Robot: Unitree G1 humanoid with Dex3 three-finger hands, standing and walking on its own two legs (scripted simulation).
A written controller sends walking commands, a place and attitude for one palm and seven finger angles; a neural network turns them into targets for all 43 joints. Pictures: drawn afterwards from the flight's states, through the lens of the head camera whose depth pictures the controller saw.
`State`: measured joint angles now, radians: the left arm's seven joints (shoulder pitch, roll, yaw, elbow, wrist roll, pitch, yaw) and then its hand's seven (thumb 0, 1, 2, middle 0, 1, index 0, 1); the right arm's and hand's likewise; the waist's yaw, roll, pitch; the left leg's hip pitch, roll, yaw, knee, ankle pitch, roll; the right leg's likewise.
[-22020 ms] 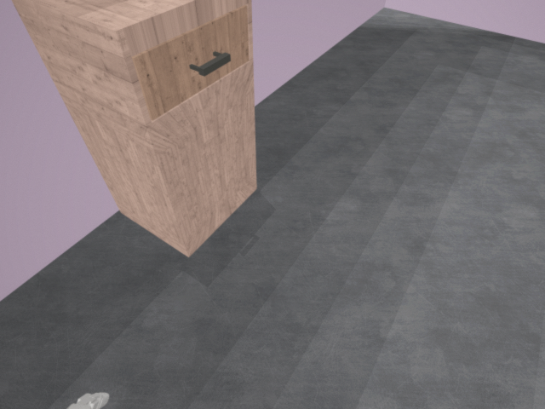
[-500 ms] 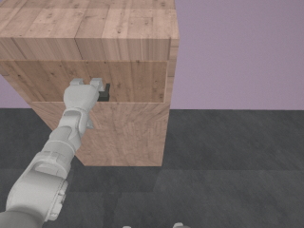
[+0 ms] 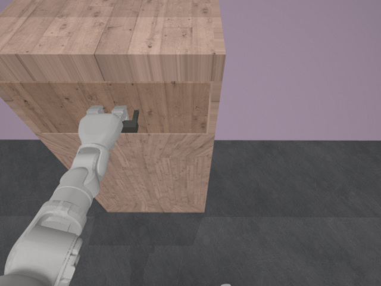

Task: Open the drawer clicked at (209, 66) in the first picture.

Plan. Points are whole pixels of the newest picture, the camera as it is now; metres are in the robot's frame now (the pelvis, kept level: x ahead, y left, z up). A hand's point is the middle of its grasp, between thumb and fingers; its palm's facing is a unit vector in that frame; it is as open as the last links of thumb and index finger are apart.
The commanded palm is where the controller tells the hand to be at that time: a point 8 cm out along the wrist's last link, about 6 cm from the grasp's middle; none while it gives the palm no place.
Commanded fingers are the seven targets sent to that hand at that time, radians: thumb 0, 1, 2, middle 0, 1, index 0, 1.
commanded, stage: pull the drawer open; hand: left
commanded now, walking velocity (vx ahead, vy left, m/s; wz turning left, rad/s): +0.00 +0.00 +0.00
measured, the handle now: (113, 120) +0.48 +0.19 +0.04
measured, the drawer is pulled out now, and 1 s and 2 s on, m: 0.00 0.05 0.25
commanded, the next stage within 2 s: none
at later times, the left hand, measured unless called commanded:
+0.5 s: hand (107, 155) +0.40 +0.20 +0.02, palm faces +0.00 -0.07 -1.00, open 5.4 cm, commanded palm +0.35 +0.20 +0.08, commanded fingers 0.00 0.90 0.90 -0.40 -1.35 -0.40 -1.35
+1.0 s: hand (105, 160) +0.38 +0.20 +0.02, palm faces -0.04 -0.05 -1.00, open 5.5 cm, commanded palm +0.34 +0.20 +0.08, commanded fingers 0.00 0.90 0.90 -0.40 -1.35 -0.40 -1.35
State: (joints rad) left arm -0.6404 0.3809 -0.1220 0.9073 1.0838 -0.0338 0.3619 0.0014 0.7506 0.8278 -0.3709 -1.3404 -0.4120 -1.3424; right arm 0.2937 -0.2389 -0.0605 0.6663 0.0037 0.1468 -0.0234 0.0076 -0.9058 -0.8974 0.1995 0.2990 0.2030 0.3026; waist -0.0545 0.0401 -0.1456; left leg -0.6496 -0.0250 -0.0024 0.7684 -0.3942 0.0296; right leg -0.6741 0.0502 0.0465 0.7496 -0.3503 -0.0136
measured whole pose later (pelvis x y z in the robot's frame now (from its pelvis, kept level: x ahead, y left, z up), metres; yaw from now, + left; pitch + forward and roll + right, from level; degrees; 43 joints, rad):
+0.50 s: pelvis +0.02 +0.00 +0.01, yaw -1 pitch +14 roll -1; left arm -0.30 0.35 -0.13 0.49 1.05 0.04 0.32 0.02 0.77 0.80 -0.30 -1.35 -0.42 -1.35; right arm 0.24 -0.24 -0.06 0.63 0.01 0.16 0.00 0.01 -0.91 -0.90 0.20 0.30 0.20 0.30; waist -0.02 0.05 -0.14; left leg -0.55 -0.02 0.01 0.72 -0.41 0.03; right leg -0.58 0.05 0.07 0.71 -0.37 -0.01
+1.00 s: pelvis +0.00 -0.01 +0.00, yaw +0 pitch +12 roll +0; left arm -0.38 0.37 -0.13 0.61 1.06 -0.02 0.29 0.02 0.74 0.81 -0.35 -1.35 -0.42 -1.35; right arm 0.21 -0.22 -0.04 0.63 0.00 0.15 -0.03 0.01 -0.91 -0.90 0.20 0.30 0.20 0.30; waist 0.00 0.04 -0.13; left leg -0.55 -0.02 0.00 0.74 -0.39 0.02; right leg -0.59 0.05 0.05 0.74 -0.36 -0.03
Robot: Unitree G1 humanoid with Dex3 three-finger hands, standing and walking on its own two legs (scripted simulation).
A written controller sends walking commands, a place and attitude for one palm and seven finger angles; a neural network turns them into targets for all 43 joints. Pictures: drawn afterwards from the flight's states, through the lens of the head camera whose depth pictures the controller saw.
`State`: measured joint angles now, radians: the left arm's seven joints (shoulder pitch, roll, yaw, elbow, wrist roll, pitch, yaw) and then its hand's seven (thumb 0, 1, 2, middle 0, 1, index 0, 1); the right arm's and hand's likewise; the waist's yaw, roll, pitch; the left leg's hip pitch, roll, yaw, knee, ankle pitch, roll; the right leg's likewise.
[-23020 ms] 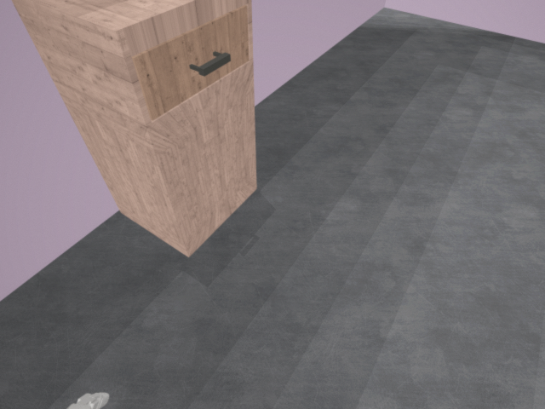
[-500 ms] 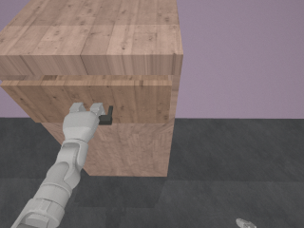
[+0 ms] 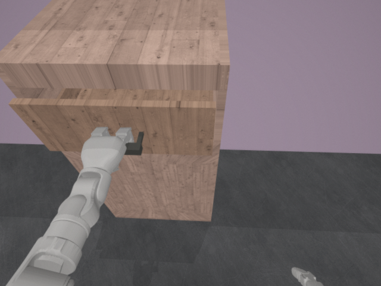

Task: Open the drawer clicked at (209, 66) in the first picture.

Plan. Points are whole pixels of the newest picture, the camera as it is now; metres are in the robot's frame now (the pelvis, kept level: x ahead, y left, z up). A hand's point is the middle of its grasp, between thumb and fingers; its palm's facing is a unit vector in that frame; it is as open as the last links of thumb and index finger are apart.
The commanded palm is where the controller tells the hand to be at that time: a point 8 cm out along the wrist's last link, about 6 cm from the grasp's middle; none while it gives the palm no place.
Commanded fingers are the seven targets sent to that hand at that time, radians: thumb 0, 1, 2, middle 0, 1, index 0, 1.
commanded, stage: pull the drawer open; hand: left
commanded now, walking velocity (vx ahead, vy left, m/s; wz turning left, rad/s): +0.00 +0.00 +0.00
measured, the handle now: (117, 141) +0.43 +0.20 +0.04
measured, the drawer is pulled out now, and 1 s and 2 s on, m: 0.05 0.25 0.30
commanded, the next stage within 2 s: open the thumb to release the handle in 1.52 s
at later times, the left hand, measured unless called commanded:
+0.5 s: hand (101, 209) +0.27 +0.20 +0.01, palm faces +0.02 -0.12 -0.99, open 5.6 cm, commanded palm +0.22 +0.21 +0.07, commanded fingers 0.00 0.90 0.90 -0.40 -1.35 -0.40 -1.35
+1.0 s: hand (86, 260) +0.17 +0.20 +0.02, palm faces -0.01 -0.13 -0.99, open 5.7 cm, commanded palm +0.12 +0.21 +0.07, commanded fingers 0.00 0.90 0.90 -0.40 -1.35 -0.40 -1.35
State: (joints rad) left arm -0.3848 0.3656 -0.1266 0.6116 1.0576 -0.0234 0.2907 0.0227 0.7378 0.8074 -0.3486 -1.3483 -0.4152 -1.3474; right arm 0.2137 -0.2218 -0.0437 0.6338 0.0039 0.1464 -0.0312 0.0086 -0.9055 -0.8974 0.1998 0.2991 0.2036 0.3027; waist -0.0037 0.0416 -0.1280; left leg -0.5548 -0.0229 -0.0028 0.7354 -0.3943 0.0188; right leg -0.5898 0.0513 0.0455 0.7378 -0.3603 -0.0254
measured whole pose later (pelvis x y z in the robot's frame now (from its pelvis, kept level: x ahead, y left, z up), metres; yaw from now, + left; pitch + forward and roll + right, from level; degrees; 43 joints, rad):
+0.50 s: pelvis +0.01 +0.00 +0.00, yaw -1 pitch +9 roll +0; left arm 0.19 0.33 -0.15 0.05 1.05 0.05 0.34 0.05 0.73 0.78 -0.30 -1.35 -0.42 -1.35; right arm 0.11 -0.23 -0.03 0.59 -0.01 0.10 0.01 0.01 -0.91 -0.90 0.20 0.30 0.20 0.30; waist 0.04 0.05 -0.12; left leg -0.46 -0.02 0.02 0.72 -0.41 0.02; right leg -0.51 0.05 0.07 0.74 -0.38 -0.02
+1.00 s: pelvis +0.01 -0.01 -0.01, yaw -2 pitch +10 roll +1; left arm 0.64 0.38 -0.08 -0.28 1.03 -0.03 0.41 0.06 0.72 0.77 -0.30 -1.35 -0.42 -1.35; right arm 0.12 -0.24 0.01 0.53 -0.04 0.10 0.06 0.01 -0.91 -0.90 0.20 0.30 0.20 0.30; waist 0.07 0.04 -0.12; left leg -0.53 -0.01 0.03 0.82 -0.47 0.01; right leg -0.59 0.07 0.07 0.86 -0.43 -0.03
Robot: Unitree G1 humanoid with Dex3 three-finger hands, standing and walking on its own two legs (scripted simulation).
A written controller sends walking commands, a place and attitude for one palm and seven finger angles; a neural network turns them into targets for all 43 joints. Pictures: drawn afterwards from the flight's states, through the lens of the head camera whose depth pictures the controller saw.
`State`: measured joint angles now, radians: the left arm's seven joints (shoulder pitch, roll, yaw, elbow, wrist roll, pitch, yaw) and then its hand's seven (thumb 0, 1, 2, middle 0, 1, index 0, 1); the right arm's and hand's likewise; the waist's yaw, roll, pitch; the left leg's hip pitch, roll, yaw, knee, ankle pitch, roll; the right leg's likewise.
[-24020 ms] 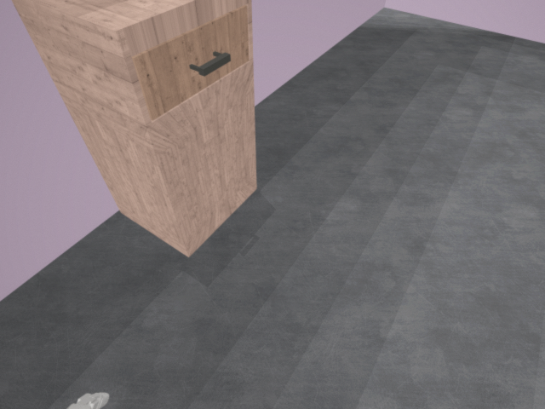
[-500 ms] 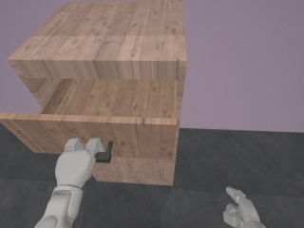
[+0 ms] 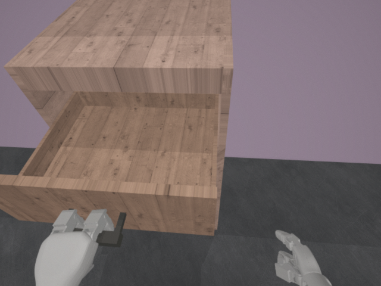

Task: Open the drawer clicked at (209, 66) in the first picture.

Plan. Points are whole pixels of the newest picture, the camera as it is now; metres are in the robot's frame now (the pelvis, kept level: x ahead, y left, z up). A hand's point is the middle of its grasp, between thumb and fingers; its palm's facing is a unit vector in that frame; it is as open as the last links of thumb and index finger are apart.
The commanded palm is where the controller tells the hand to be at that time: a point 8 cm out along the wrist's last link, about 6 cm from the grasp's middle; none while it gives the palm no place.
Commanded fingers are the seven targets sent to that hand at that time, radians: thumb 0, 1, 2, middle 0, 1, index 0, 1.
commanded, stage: pull the drawer open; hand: left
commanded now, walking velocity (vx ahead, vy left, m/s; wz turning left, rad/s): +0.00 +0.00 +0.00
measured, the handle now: (92, 226) +0.21 +0.22 +0.05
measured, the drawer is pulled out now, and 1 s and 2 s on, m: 0.25 0.30 0.30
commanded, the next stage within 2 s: open the thumb to release the handle in 0.52 s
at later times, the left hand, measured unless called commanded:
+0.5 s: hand out of the picture +0.11 +0.21 +0.03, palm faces +0.00 -0.10 -0.99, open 5.7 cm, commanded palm +0.06 +0.22 +0.09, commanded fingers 0.00 0.90 0.90 -0.40 -1.35 -0.40 -1.35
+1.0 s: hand (76, 284) +0.12 +0.21 +0.03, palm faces +0.03 -0.10 -0.99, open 9.6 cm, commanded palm +0.09 +0.22 +0.09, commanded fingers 0.00 -0.50 0.30 -0.30 -1.20 -0.30 -1.20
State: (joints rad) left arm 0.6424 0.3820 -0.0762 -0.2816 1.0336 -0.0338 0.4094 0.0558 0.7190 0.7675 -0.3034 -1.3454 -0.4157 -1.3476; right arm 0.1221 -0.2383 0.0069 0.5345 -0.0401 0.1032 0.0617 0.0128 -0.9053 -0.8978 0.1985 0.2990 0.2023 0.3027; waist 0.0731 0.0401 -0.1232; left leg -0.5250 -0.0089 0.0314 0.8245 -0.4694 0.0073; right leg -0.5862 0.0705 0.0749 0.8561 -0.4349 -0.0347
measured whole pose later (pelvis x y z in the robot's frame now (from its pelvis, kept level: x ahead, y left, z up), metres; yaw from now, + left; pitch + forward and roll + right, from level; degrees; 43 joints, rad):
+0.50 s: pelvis -0.02 +0.00 -0.01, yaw +0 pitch +10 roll +1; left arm 0.80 0.42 -0.05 -0.36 1.01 -0.07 0.48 0.04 0.71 0.78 -0.32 -1.34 -0.42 -1.35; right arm 0.13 -0.26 0.00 0.47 -0.05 0.12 0.06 0.01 -0.91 -0.90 0.20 0.30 0.20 0.30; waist 0.07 0.04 -0.13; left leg -0.60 -0.01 0.04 0.91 -0.48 0.01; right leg -0.67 0.07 0.07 0.95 -0.45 -0.04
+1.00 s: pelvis -0.03 -0.01 +0.00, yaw +2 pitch +6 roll +1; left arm 0.60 0.40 -0.08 -0.25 1.03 -0.05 0.41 0.01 0.12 0.57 -0.42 -1.31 -0.36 -1.27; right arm 0.12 -0.22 0.02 0.54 -0.04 0.10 0.01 0.01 -0.91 -0.90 0.20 0.30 0.20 0.30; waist 0.10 0.05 -0.09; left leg -0.53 -0.02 0.00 0.84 -0.43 0.00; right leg -0.58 0.06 0.04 0.88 -0.41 -0.04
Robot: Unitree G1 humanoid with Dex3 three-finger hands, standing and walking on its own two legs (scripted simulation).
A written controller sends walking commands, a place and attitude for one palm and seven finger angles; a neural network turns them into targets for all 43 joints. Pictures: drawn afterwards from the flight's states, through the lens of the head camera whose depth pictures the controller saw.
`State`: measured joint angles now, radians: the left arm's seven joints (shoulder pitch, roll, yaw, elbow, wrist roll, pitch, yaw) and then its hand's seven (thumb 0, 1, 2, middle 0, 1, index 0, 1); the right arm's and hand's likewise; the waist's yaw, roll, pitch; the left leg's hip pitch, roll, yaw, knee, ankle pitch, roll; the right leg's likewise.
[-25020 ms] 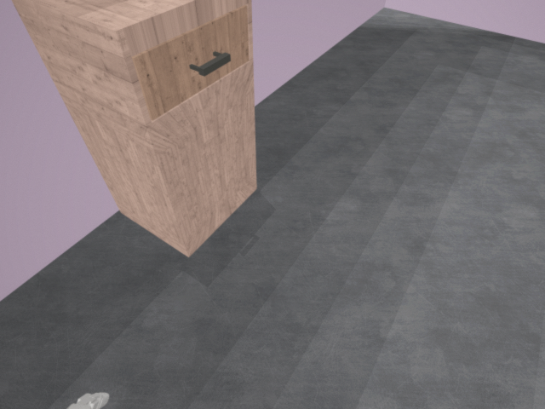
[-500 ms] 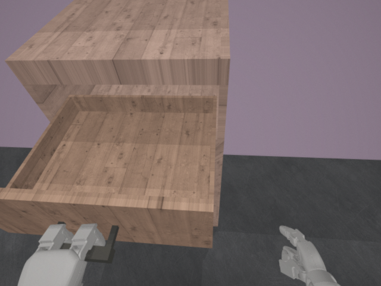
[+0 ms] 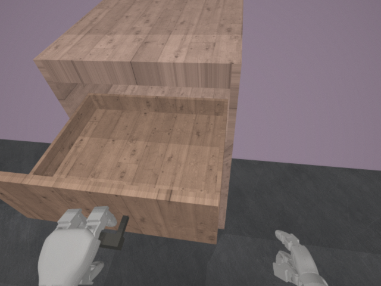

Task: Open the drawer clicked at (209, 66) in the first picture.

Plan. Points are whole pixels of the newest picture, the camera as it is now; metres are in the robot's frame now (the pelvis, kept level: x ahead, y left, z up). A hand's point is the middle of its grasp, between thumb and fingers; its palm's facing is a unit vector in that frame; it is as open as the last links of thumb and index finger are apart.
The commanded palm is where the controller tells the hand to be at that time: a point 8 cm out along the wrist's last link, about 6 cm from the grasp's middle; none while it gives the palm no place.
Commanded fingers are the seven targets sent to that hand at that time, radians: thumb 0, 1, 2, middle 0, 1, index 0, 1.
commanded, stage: open the thumb to release the handle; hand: left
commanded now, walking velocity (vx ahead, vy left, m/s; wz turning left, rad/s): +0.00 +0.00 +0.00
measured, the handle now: (95, 227) +0.20 +0.22 +0.05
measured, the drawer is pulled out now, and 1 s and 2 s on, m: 0.30 0.30 0.30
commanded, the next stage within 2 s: lift the hand off the handle in 0.12 s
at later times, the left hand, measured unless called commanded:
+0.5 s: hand (89, 256) +0.16 +0.22 +0.03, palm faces +0.06 -0.10 -0.99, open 13.5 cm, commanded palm +0.14 +0.22 +0.08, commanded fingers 0.00 -0.50 0.30 -0.30 -1.20 -0.30 -1.20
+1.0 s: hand (79, 247) +0.16 +0.22 +0.07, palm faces +0.02 -0.12 -0.99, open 13.0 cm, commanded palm +0.14 +0.22 +0.15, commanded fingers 0.00 -0.50 0.30 -0.30 -1.20 -0.30 -1.20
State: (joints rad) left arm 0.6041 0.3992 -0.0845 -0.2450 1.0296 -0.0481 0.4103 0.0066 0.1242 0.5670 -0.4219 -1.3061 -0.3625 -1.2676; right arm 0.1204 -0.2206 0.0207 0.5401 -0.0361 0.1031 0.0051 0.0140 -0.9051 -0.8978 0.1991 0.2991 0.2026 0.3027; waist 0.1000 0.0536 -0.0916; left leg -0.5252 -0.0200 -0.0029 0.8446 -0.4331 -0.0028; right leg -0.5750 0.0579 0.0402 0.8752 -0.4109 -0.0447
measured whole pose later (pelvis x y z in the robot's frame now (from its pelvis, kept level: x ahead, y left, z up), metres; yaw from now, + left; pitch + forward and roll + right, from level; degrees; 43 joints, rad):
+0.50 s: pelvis +0.00 +0.00 +0.00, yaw +0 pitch +8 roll +1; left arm 0.59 0.39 -0.08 -0.24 1.04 -0.08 0.46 0.00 -0.49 0.30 -0.36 -1.24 -0.35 -1.26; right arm 0.12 -0.24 -0.01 0.55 -0.05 0.11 0.02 0.01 -0.91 -0.90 0.20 0.30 0.20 0.30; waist 0.10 0.05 -0.10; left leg -0.58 -0.03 0.00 0.87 -0.44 0.00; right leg -0.63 0.05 0.04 0.90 -0.42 -0.04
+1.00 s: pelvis +0.00 +0.01 +0.01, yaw +0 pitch +4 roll +0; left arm 0.61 0.45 -0.10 -0.36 0.97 -0.01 0.31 0.00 -0.49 0.30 -0.35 -1.21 -0.48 -1.23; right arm 0.12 -0.26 0.00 0.53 -0.04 0.09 0.01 0.01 -0.90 -0.90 0.20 0.30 0.20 0.30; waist 0.10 0.08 -0.07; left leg -0.42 -0.02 0.00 0.76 -0.40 0.01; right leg -0.47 0.05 0.05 0.77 -0.37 -0.03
